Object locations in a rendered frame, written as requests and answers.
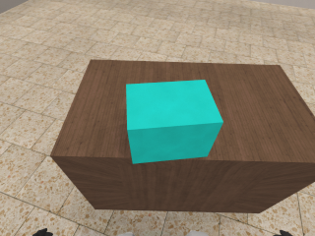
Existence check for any pedestal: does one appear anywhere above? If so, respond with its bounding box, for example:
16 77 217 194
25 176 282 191
50 59 315 213

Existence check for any carton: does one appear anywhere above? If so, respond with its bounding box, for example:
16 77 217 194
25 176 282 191
126 80 223 164

